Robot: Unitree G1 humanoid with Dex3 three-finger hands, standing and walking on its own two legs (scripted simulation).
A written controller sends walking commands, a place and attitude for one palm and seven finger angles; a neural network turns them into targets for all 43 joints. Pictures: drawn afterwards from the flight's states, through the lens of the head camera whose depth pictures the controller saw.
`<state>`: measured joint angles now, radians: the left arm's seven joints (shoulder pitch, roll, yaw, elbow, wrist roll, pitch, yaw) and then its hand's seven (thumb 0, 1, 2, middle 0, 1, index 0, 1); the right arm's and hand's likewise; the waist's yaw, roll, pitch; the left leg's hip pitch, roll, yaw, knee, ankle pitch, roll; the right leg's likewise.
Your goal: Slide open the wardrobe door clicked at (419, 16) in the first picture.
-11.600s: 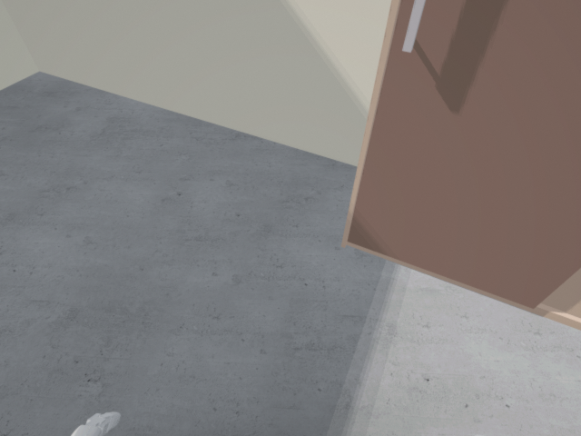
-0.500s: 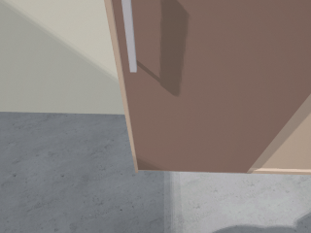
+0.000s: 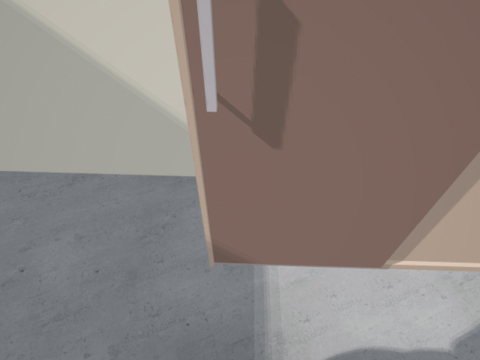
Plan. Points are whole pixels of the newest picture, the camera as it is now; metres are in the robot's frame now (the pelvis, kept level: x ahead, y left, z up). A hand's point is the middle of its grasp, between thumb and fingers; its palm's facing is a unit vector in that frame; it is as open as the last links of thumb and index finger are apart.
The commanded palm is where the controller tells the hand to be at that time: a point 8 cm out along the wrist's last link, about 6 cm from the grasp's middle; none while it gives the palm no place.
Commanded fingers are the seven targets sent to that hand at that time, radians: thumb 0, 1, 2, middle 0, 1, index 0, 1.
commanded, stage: shuffle to correct the standing spot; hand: left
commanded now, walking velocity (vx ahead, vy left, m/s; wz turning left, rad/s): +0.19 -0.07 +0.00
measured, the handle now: (207, 29) +0.60 +0.10 +0.27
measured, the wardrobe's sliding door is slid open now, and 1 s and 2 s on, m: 0.00 0.00 0.00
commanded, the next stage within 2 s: come to a stop and stand still in 0.70 s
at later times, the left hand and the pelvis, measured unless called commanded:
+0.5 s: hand out of the picture +0.02 +0.14 -0.18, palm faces +0.14 -0.98 -0.15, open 7.4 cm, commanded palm none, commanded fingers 0.00 0.90 0.90 -0.20 -0.30 -0.20 -0.30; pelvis +0.09 +0.00 -0.01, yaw +2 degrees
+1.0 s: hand (183, 307) +0.26 +0.14 -0.17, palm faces +0.00 -0.96 -0.26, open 7.3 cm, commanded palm none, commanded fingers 0.00 0.90 0.90 -0.20 -0.30 -0.20 -0.30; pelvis +0.19 -0.05 -0.01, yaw +0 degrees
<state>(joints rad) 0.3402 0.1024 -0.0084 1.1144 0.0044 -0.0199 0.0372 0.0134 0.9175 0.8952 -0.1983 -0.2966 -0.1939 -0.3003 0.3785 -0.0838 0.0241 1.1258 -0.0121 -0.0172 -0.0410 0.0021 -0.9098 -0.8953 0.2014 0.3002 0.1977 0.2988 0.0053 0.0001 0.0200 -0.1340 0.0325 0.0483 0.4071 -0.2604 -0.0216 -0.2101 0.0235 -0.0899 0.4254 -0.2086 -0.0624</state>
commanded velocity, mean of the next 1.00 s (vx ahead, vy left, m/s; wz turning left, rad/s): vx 0.08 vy -0.06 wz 0.00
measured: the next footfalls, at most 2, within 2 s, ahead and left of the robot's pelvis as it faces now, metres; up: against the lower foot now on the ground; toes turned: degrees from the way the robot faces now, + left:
left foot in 0.60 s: +0.21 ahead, +0.13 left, +0.00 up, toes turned +8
right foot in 0.94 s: +0.25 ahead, -0.17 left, +0.00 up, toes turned -6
